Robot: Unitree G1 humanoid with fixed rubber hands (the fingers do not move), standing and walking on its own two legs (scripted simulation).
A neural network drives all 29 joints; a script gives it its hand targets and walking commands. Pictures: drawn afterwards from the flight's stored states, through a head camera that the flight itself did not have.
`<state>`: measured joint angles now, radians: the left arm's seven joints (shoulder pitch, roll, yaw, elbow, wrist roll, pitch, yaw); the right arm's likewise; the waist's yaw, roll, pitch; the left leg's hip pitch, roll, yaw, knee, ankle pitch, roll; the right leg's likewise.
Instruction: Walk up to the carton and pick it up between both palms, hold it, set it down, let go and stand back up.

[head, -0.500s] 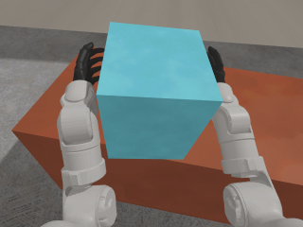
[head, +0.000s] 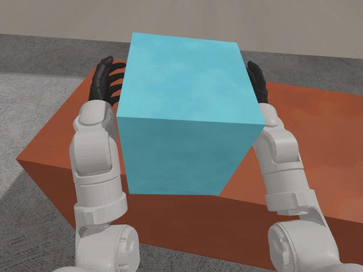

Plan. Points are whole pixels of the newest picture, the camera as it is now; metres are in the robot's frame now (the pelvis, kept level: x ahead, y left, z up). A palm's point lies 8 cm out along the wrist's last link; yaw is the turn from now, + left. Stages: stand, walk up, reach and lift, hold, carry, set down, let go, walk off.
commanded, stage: hold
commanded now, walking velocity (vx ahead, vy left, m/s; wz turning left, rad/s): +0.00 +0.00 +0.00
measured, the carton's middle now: (180, 122) +0.36 +0.01 +0.16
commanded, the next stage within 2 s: set down in 0.22 s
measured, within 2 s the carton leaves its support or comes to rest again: neither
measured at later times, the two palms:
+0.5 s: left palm (109, 98) +0.35 +0.14 +0.23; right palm (261, 106) +0.36 -0.16 +0.20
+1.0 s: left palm (122, 109) +0.40 +0.13 +0.16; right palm (250, 117) +0.40 -0.16 +0.14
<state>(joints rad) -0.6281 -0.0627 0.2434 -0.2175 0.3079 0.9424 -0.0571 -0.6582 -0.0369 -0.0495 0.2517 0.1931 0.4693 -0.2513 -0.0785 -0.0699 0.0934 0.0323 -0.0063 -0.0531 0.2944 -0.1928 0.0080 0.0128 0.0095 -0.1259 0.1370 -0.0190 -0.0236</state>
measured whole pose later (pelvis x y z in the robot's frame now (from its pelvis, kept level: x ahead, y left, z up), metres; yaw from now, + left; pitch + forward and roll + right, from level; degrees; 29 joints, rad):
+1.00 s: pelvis +0.05 +0.01 +0.00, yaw +1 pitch -7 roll -2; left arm -0.43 -0.13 0.16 -0.04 0.31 0.44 0.00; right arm -0.48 -0.03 -0.07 0.45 0.10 -0.08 -0.19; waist -0.09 -0.05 0.15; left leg 0.13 0.00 -0.07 0.23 -0.23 0.02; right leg 0.13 0.02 -0.14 0.04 -0.04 0.00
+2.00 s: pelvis +0.04 +0.01 +0.00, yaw +1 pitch +0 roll -2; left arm -0.60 -0.14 0.27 0.45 0.32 0.26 0.04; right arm -0.65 -0.01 -0.31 0.76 -0.15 -0.08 -0.09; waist -0.10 0.01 0.02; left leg -0.03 -0.01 -0.08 0.25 -0.21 0.02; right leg -0.03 0.01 -0.15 0.06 -0.03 -0.01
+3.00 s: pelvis +0.06 +0.02 +0.00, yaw +1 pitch +14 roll -2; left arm -0.73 -0.13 0.36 0.83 0.30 0.01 0.09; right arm -0.74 -0.02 -0.48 0.91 -0.33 -0.16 -0.05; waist -0.09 0.08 -0.14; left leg -0.29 -0.03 -0.06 0.24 -0.20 0.03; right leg -0.28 -0.01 -0.14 0.04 -0.01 0.01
